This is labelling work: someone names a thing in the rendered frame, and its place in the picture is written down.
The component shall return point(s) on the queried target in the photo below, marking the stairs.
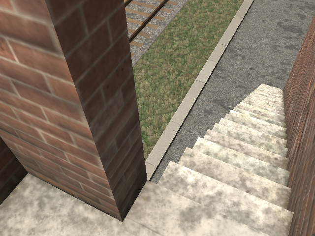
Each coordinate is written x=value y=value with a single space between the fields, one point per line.
x=239 y=168

